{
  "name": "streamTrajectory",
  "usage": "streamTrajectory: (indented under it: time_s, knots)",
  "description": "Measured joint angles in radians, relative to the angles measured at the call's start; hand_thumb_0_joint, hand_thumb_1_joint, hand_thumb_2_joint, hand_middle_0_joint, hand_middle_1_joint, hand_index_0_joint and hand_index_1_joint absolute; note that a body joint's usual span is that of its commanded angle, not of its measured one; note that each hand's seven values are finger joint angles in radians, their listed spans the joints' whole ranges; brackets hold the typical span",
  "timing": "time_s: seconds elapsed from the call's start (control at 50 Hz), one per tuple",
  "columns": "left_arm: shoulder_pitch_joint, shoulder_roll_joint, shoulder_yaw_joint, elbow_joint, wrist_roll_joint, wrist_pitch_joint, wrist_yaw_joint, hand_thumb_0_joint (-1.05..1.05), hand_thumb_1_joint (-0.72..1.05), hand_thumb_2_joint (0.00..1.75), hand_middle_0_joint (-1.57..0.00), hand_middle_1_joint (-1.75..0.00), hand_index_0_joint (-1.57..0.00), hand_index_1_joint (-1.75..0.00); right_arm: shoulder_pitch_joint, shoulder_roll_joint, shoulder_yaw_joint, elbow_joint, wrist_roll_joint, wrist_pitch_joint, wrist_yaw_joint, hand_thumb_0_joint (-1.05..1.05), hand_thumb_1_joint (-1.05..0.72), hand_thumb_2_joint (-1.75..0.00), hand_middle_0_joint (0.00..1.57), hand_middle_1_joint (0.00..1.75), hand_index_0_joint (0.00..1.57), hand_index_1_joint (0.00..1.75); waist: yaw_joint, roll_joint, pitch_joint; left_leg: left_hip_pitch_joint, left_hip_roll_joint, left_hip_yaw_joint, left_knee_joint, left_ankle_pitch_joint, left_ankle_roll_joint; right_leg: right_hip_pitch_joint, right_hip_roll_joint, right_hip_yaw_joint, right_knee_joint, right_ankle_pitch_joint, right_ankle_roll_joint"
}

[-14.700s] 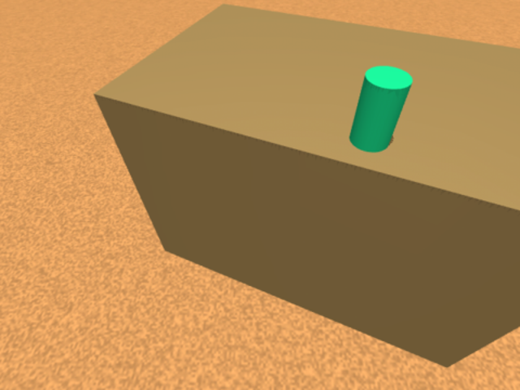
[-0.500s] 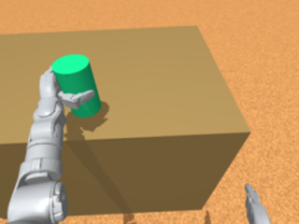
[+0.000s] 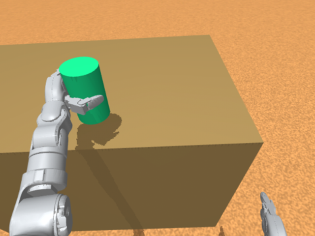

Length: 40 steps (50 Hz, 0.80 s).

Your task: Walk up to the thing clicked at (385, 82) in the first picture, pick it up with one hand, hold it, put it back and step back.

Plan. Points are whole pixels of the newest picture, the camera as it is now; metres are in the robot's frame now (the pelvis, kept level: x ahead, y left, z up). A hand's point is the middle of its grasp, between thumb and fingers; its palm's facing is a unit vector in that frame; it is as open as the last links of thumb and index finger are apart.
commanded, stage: lift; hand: left
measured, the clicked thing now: (87, 92) +0.42 +0.19 +0.18
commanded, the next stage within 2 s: hold in 1.18 s
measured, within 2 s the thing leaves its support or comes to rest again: neither
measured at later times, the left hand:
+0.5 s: hand (73, 74) +0.37 +0.18 +0.27, palm faces +0.20 -0.98 -0.02, open 11.6 cm
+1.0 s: hand (64, 65) +0.34 +0.18 +0.30, palm faces +0.17 -0.98 -0.01, open 11.6 cm
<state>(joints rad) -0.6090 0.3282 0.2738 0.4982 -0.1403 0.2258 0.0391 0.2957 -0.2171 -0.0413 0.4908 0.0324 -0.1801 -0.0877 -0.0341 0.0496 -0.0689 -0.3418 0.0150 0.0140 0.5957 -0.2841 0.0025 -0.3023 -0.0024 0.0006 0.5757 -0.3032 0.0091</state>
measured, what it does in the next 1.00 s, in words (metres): stands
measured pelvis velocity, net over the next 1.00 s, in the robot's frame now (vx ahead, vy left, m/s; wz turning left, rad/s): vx -0.01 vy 0.00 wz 0.02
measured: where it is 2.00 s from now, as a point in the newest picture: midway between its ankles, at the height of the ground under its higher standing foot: outside the picture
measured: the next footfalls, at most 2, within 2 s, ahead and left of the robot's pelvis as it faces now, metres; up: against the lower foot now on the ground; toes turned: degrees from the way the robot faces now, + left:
none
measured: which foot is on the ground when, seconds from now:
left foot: down 0.00-1.00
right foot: down 0.00-1.00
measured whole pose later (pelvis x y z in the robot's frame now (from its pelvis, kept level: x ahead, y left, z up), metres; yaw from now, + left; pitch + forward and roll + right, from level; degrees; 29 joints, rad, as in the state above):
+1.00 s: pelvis -0.01 +0.00 +0.00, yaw +1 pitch -3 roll +0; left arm -0.65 0.32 0.29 0.01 -0.24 0.79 0.04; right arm 0.26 -0.23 -0.08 0.62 0.07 -0.27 -0.05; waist 0.02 0.09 -0.08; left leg -0.25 -0.01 0.00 0.55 -0.25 0.01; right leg -0.21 -0.02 -0.01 0.55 -0.29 0.01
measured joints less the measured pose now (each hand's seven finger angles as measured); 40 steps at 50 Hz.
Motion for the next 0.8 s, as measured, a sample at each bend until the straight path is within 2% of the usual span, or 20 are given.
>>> streamTrajectory:
  time_s: [0.1,0.24,0.54,0.8]
  knots:
    - [0.019,-0.012,-0.001,-0.074,-0.014,0.044,-0.005,0.00,-0.61,1.14,-0.64,-0.94,-0.64,-0.95,-0.003,0.004,0.000,0.024,0.001,-0.014,0.001,-0.01,0.51,-0.07,0.05,0.05,0.05,0.05,0.008,0.010,0.000,0.027,-0.001,-0.001,-0.017,0.005,0.000,0.027,-0.001,-0.001,-0.017,0.004,-0.001]
    - [0.034,-0.029,0.009,-0.218,-0.034,0.160,-0.004,0.00,-0.61,1.14,-0.63,-0.95,-0.64,-0.96,-0.012,0.007,-0.012,0.069,0.001,-0.029,0.000,-0.01,0.51,-0.07,0.05,0.05,0.05,0.05,0.022,0.026,0.004,0.068,-0.005,-0.005,-0.041,0.014,0.000,0.069,-0.004,-0.006,-0.037,0.010,0.000]
    - [0.023,-0.027,0.013,-0.399,-0.063,0.403,-0.021,0.00,-0.61,1.14,-0.63,-0.95,-0.64,-0.96,-0.035,-0.010,-0.024,0.108,0.019,-0.041,0.014,-0.01,0.52,-0.06,0.05,0.05,0.05,0.05,0.044,0.036,-0.004,0.106,-0.016,-0.017,-0.074,0.036,-0.001,0.104,-0.015,-0.018,-0.050,0.015,-0.003]
    - [-0.006,-0.024,0.013,-0.469,-0.087,0.520,-0.004,0.00,-0.61,1.14,-0.63,-0.95,-0.64,-0.97,-0.045,-0.017,-0.038,0.117,0.031,-0.070,0.025,-0.01,0.52,-0.06,0.05,0.05,0.05,0.05,0.045,0.036,-0.012,0.105,-0.020,-0.018,-0.063,0.037,0.003,0.103,-0.019,-0.020,-0.038,0.014,0.001]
